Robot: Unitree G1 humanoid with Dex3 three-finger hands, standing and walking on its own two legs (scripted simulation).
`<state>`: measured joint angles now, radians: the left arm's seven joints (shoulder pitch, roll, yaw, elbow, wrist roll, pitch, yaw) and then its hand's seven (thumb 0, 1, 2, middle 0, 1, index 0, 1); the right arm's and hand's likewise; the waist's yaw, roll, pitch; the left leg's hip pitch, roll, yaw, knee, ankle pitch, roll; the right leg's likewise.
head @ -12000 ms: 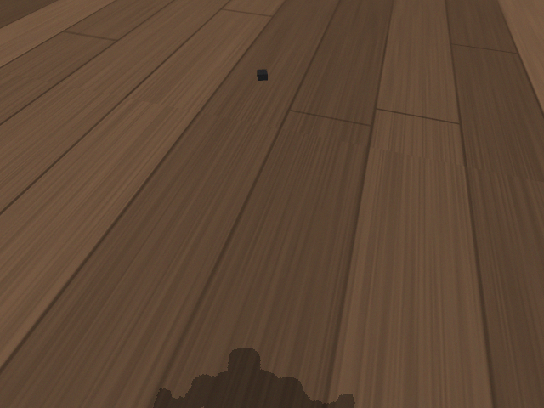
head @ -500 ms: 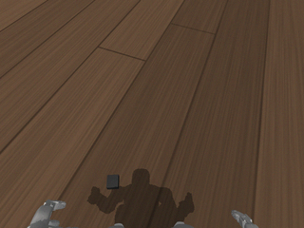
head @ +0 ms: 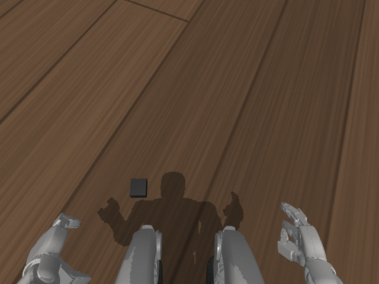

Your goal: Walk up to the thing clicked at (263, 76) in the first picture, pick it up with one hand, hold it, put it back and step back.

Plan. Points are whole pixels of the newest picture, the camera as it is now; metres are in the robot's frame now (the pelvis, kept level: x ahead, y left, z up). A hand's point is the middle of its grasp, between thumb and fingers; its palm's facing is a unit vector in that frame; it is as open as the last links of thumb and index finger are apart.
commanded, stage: rise first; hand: left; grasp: from above
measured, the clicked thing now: (138, 188) +0.44 +0.20 -0.59
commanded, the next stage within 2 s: approach in 1.88 s
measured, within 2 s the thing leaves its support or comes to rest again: neither
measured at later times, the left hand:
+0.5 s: hand (104, 210) +0.31 +0.26 -0.34, palm faces -0.48 -0.24 -0.84, open 14.2 cm
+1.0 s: hand (113, 198) +0.36 +0.26 -0.42, palm faces -0.48 -0.01 -0.88, open 14.1 cm
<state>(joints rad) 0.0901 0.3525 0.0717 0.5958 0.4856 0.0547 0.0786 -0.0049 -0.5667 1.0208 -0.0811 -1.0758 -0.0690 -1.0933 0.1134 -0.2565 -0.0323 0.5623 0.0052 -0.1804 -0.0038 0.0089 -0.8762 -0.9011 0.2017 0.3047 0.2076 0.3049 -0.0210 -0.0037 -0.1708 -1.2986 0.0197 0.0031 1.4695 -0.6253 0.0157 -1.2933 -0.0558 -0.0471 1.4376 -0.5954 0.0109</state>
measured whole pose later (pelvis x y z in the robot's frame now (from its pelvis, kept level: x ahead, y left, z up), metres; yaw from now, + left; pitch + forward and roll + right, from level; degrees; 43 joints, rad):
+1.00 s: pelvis -0.06 +0.00 -0.25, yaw -3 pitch +35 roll -6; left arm -0.79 0.62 0.05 1.32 1.25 -0.23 0.41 0.00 -0.50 0.98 -0.10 -0.93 -0.10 -0.93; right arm 0.12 -0.27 -0.02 0.77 -0.10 -0.08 0.11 0.00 -0.90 -0.90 0.20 0.30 0.21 0.30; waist -0.17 0.00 -0.10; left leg -2.23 0.02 -0.05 2.29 -0.68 0.04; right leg -2.18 -0.07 -0.06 2.21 -0.64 0.01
